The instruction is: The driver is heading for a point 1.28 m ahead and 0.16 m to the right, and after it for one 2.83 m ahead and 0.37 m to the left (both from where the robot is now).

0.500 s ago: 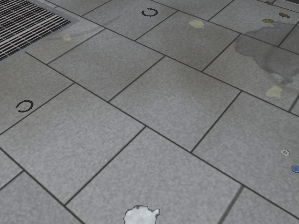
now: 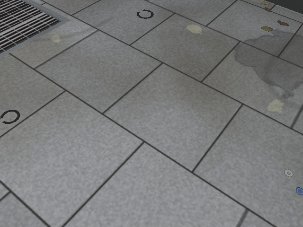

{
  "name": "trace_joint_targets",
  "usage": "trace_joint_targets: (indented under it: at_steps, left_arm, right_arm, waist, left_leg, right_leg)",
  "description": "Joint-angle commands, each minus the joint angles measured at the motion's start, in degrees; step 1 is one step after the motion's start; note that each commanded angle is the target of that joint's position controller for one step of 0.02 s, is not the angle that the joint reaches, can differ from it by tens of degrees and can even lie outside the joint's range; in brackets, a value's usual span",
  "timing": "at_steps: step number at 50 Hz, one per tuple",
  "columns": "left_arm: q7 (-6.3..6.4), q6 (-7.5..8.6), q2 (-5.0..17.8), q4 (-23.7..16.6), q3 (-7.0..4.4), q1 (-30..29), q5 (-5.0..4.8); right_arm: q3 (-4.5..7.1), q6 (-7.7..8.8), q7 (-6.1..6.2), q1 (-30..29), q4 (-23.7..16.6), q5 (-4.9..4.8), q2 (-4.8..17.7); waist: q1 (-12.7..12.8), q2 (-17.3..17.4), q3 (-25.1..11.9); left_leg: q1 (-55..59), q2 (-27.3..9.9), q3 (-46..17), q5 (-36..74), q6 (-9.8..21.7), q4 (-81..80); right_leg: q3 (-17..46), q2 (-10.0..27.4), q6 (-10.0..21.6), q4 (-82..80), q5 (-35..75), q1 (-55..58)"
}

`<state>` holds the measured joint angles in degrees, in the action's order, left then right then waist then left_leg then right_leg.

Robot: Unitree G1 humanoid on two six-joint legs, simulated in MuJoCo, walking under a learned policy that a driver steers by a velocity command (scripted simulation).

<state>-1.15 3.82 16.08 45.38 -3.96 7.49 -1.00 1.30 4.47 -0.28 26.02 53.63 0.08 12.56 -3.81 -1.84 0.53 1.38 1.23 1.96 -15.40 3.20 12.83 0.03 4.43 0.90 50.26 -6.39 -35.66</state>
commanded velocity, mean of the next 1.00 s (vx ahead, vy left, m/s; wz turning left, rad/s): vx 0.48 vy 0.00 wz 0.00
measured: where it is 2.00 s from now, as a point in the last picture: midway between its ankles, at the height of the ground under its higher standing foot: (137, 114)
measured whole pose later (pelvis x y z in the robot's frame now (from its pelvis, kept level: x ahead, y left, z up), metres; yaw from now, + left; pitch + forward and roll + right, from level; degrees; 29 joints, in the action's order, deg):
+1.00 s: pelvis +0.58 +0.03 +0.00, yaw +0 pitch +1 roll +1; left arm 0.0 3.8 17.1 50.7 -3.0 9.1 -0.4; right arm 2.6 5.3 -1.4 19.0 49.8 0.3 14.5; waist -2.3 -2.4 0.8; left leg -7.9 3.1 3.4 -8.6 4.0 15.4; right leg 2.2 7.0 0.6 55.1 -9.0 -36.8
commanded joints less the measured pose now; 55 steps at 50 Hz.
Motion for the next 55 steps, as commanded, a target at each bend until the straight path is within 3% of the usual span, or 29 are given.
trace_joint_targets:
  at_steps: [1,4,7,9,10,11,12,13,14,15,16,18,20,22,27,31,34,35,36,37,38,39,40,41,42,44,47,50,55]
  left_arm:
    - [-0.71,1.16,-0.2,-6.4,0.94,-11.1,-0.17]
    - [-1.48,1.54,0.4,-7.9,1.16,-15.4,-0.53]
    - [-2.20,2.13,2.2,-8.7,0.83,-16.5,-0.57]
    - [-1.99,2.12,4.9,-7.4,-0.37,-11.2,-0.36]
    - [-1.53,1.93,7.1,-4.9,-1.61,-2.7,-0.47]
    - [-0.76,1.56,9.5,-1.9,-2.67,7.7,-0.28]
    - [-0.19,1.22,14.9,-0.2,-3.89,16.7,1.31]
    - [-0.42,1.09,11.4,0.9,-2.82,17.1,0.57]
    - [-0.33,1.05,8.0,0.8,-1.71,11.7,-0.11]
    - [-0.19,1.14,6.2,0.1,-1.13,7.0,-0.02]
    - [-0.41,1.51,4.8,0.0,-0.61,3.3,0.45]
    - [-0.68,2.22,3.0,0.2,-0.14,0.4,1.49]
    - [-0.81,2.87,3.8,1.5,-0.28,1.0,0.98]
    - [-0.28,3.18,5.5,2.7,-0.58,2.5,1.02]
    - [0.96,2.53,8.1,4.8,-0.83,7.9,0.26]
    - [1.09,1.43,9.1,7.3,-0.98,12.9,-0.48]
    - [1.36,0.14,10.0,8.1,-1.32,13.4,-0.37]
    - [1.44,-0.26,10.5,7.9,-1.41,12.5,-0.30]
    - [1.45,-0.68,9.9,7.7,-1.14,11.5,-0.09]
    - [1.54,-0.75,7.6,6.7,-0.12,11.9,0.76]
    - [0.98,0.41,0.8,5.6,1.99,18.9,1.03]
    - [0.60,1.82,3.0,6.8,1.71,18.0,0.32]
    - [0.27,2.63,8.3,5.5,0.28,12.8,-1.42]
    - [0.39,2.97,8.2,4.5,0.35,8.8,-1.70]
    - [0.69,2.83,7.5,4.3,0.26,6.9,-0.86]
    - [0.95,1.44,5.7,5.0,0.11,8.4,-0.05]
    - [1.25,0.06,3.7,4.6,0.43,7.5,0.48]
    - [1.13,0.23,3.3,2.6,0.51,1.5,0.98]
    - [0.11,1.04,2.1,0.0,1.26,-8.0,0.42]
  right_arm:
    - [1.94,0.16,1.09,1.2,-2.3,-0.06,10.0]
    - [2.14,0.11,1.32,3.4,-1.2,-0.57,10.5]
    - [2.70,-0.31,1.41,2.9,-0.7,-1.03,11.1]
    - [3.32,-0.86,1.57,1.8,-1.0,-0.78,12.6]
    - [3.34,-1.47,1.62,0.8,-1.2,-0.48,12.7]
    - [2.95,-1.67,1.72,0.1,-2.0,-0.12,12.0]
    - [1.06,-0.94,1.12,5.7,-3.6,0.62,5.4]
    - [0.34,0.55,0.56,7.4,-2.2,-0.73,3.8]
    - [2.18,1.81,0.22,0.3,-4.5,-2.57,10.0]
    - [2.43,2.46,0.25,-5.1,-6.3,-3.34,11.1]
    - [2.53,2.51,0.59,-7.2,-6.6,-2.66,10.2]
    - [2.81,1.18,0.91,-4.6,-5.8,-1.36,8.3]
    - [2.47,-0.05,1.04,-4.1,-5.9,-1.00,6.3]
    - [2.55,-0.45,1.29,-8.5,-7.9,-0.45,7.0]
    - [1.60,0.58,0.39,-20.3,-11.2,-0.33,5.5]
    - [1.34,0.92,-0.87,-26.5,-13.7,-1.13,6.3]
    - [1.82,1.25,-1.73,-26.2,-14.8,-1.11,8.2]
    - [2.32,1.37,-1.80,-23.1,-14.2,-1.09,9.3]
    - [3.49,1.41,-1.61,-15.7,-12.0,-0.97,11.2]
    - [4.91,1.28,-1.11,-5.4,-9.4,-0.58,14.7]
    - [6.41,0.89,-0.91,0.4,-8.2,0.38,21.2]
    - [5.18,0.69,-1.20,1.9,-7.9,-0.14,16.3]
    - [4.02,0.79,-1.15,-2.7,-8.6,-0.28,13.2]
    - [3.53,0.79,-1.01,-7.3,-9.7,-0.15,11.7]
    - [3.07,0.85,-1.13,-10.7,-10.0,0.13,10.2]
    - [2.60,1.36,-1.40,-13.2,-10.0,0.64,8.5]
    - [3.05,2.08,-1.26,-11.7,-8.6,0.19,9.9]
    - [3.32,1.63,-0.42,-9.2,-7.0,-0.02,10.8]
    - [3.62,0.99,0.39,-4.8,-4.3,-0.69,12.0]
  waist:
    - [-1.1,7.0,5.7]
    - [-1.6,7.2,7.7]
    - [0.4,7.5,7.1]
    - [4.2,9.5,1.7]
    - [8.7,9.9,-3.8]
    - [13.3,9.1,-10.3]
    - [11.7,-3.5,-20.8]
    - [10.8,-10.8,-27.1]
    - [10.8,-7.6,-15.4]
    - [9.1,-4.1,-7.7]
    - [6.6,0.1,-2.9]
    - [2.7,-1.8,-1.3]
    - [1.5,-2.0,0.1]
    - [1.9,-1.4,2.3]
    - [6.1,0.2,3.5]
    - [8.2,0.0,4.1]
    - [6.5,-1.2,2.8]
    - [4.4,-2.0,1.0]
    - [0.4,-1.5,-3.5]
    - [-3.4,1.2,-11.7]
    - [-1.4,15.3,-20.3]
    - [-2.6,16.8,-23.8]
    - [-2.3,12.2,-14.6]
    - [-0.9,8.4,-8.9]
    - [0.7,5.7,-4.6]
    - [3.7,6.8,-2.6]
    - [4.7,5.8,-1.0]
    - [3.4,5.0,0.7]
    - [0.2,5.2,3.2]
  left_leg:
    - [-2.7,-11.3,-6.1,21.2,5.9,-6.8]
    - [-2.0,-13.0,-5.7,19.9,6.6,-7.7]
    - [3.7,-15.6,-5.2,28.9,5.9,-4.1]
    - [6.9,-15.9,-4.5,49.0,4.8,4.0]
    - [5.8,-14.4,-2.9,57.0,3.6,13.8]
    - [-4.0,-12.5,-2.4,51.7,1.9,26.7]
    - [-26.3,-4.3,-1.2,21.7,-1.3,50.0]
    - [-36.4,2.4,-8.3,-16.4,-2.1,63.1]
    - [-42.7,-1.6,-10.1,-14.4,-0.9,66.7]
    - [-43.1,-4.6,-8.1,-9.1,-0.1,64.8]
    - [-40.8,-7.1,-6.9,-4.8,-0.3,60.7]
    - [-33.7,-9.9,-7.3,-0.9,-0.9,56.1]
    - [-32.7,-10.7,-6.3,-0.1,-2.1,52.9]
    - [-36.1,-11.4,-5.8,4.6,-3.6,47.4]
    - [-35.0,-8.6,-2.6,21.3,-4.2,26.2]
    - [-36.8,-7.2,-3.1,20.5,-3.2,19.2]
    - [-35.0,-6.0,-2.9,13.2,-0.9,16.7]
    - [-30.2,-4.5,-1.6,11.2,0.1,15.8]
    - [-20.2,-2.6,0.2,11.2,1.7,14.6]
    - [-3.9,-6.8,-3.9,12.6,4.4,16.9]
    - [19.0,-21.5,-30.0,4.2,13.6,13.8]
    - [22.1,-24.3,-45.0,-2.5,15.8,4.9]
    - [15.6,-22.4,-37.2,-4.8,12.6,4.2]
    - [7.2,-20.2,-29.2,-0.8,10.9,3.3]
    - [-0.5,-17.9,-23.5,4.6,10.1,1.4]
    - [-8.3,-14.8,-17.2,10.5,9.1,-2.3]
    - [-10.4,-14.1,-12.3,17.3,10.3,-5.0]
    - [-8.8,-13.2,-8.7,19.0,9.7,-6.3]
    - [-7.1,-12.2,-4.9,15.5,8.1,-7.0]
  right_leg:
    - [-2.5,-1.5,-1.1,-11.4,8.0,-3.2]
    - [-2.7,-2.6,-0.3,-17.7,10.9,-0.7]
    - [-1.9,-3.2,2.3,-21.1,7.9,0.6]
    - [-3.5,-6.0,4.5,-20.7,3.9,9.0]
    - [-4.8,-7.7,6.3,-21.5,4.0,19.7]
    - [-0.9,-4.1,8.7,-19.9,4.7,36.7]
    - [23.3,12.0,17.1,-19.5,-2.5,61.0]
    - [44.9,18.9,21.7,-31.1,-13.6,64.8]
    - [38.4,15.9,17.9,-34.3,-18.7,55.6]
    - [29.5,13.8,15.6,-36.1,-16.0,45.5]
    - [23.2,11.4,14.2,-38.3,-9.6,36.0]
    - [15.8,7.8,13.0,-41.4,-3.5,26.3]
    - [12.2,7.3,14.1,-43.9,-0.7,21.5]
    - [9.7,6.9,14.5,-45.6,1.1,20.1]
    - [3.6,4.2,11.6,-45.3,5.1,22.8]
    - [4.6,7.7,10.9,-41.9,4.6,31.9]
    - [5.8,10.4,9.2,-37.0,10.8,38.2]
    - [5.1,9.9,8.4,-33.2,18.4,38.9]
    - [2.9,7.4,7.1,-24.1,26.9,37.7]
    - [0.4,4.2,5.3,-9.7,22.2,30.0]
    - [-2.7,-5.4,0.8,13.4,-1.2,6.3]
    - [5.4,-7.6,0.8,22.0,-26.1,-2.5]
    - [6.6,-3.9,1.9,25.7,-23.5,-7.8]
    - [4.8,-0.7,2.4,24.0,-18.2,-7.7]
    - [3.9,1.4,2.2,20.0,-14.1,-5.8]
    - [4.1,3.5,1.5,15.1,-9.2,0.6]
    - [3.4,4.0,0.0,9.8,-4.9,-0.5]
    - [3.0,3.8,-1.3,-0.8,3.9,-3.8]
    - [0.4,0.9,-1.2,-15.8,13.6,-0.2]
Keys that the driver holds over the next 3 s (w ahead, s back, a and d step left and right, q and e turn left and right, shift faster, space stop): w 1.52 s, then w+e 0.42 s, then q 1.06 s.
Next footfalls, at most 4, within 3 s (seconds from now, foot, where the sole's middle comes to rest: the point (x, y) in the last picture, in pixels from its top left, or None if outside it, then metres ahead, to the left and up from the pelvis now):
0.22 right None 0.32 -0.13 -0.78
0.74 left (114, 204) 0.61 0.12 -0.78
1.28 right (160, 146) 0.92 -0.12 -0.78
1.80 left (116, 105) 1.22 0.12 -0.78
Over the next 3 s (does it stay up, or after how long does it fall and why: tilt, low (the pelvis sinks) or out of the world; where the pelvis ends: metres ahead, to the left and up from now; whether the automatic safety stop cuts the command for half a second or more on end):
stays up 1.27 0.00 0.00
